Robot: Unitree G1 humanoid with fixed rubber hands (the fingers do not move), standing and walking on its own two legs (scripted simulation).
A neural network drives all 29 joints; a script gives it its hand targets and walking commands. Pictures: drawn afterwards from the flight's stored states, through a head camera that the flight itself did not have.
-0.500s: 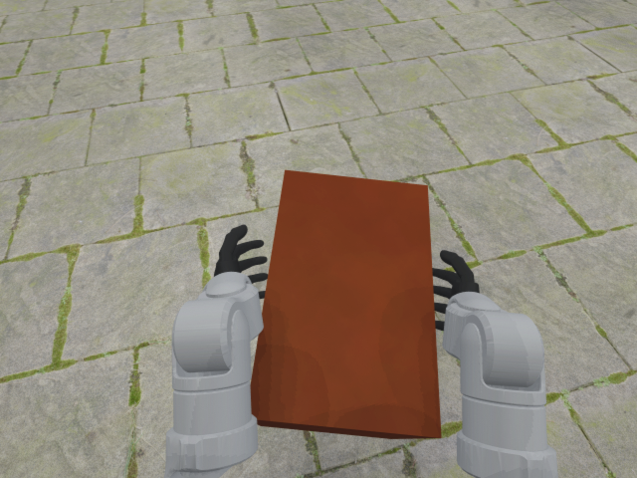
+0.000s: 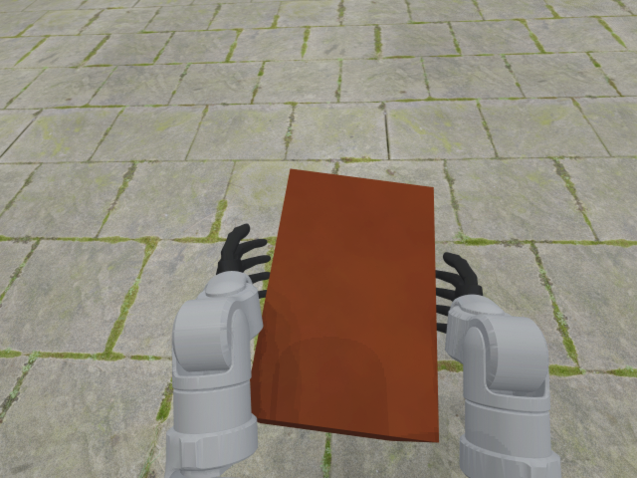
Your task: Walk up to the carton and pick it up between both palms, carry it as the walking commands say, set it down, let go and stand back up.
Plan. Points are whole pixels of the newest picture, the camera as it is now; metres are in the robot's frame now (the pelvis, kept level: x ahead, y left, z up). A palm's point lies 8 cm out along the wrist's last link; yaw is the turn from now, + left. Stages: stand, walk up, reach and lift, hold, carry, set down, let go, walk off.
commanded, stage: carry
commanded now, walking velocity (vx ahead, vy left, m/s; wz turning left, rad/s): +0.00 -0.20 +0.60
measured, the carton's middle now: (342, 311) +0.34 -0.01 +0.01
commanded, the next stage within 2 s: none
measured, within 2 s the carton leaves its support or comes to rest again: neither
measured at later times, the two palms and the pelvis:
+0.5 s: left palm (292, 155) +0.62 +0.07 +0.04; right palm (433, 133) +0.69 -0.19 +0.03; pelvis +0.35 -0.15 -0.04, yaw +23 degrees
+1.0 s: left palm (322, 48) +1.07 +0.01 +0.02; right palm (406, 26) +1.21 -0.22 +0.01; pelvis +0.86 -0.26 -0.04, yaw +38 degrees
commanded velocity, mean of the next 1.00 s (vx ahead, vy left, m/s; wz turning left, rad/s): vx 0.00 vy -0.20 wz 0.60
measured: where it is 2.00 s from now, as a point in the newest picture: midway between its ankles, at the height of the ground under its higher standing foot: (391, 188)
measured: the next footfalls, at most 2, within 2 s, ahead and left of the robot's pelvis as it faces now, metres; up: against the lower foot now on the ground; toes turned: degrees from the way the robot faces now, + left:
left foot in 0.12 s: +0.07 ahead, +0.13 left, +0.00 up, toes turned +5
right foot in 0.36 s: +0.29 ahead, -0.19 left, +0.00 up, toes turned +7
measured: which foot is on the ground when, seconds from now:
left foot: up 0.00-0.10, down 0.12-0.34, up 0.36-0.62, down 0.64-0.86, up 0.88-1.00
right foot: down 0.00-0.18, up 0.20-0.34, down 0.36-0.64, up 0.66-0.84, down 0.86-1.00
